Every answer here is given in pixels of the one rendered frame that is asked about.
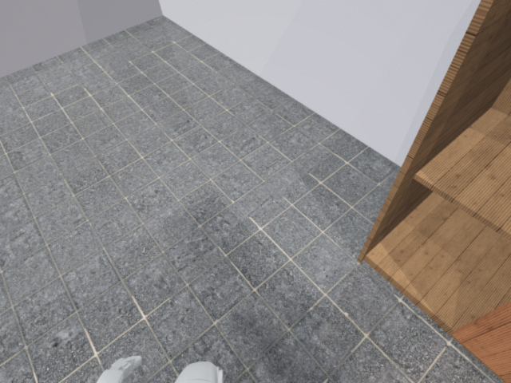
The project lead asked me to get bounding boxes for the wardrobe door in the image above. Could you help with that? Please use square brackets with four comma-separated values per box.
[452, 301, 511, 383]

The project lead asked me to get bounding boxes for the left robot hand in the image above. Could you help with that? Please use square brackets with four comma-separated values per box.
[97, 356, 142, 383]

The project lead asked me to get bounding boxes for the robot left thigh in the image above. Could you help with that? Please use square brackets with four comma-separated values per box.
[175, 361, 224, 383]

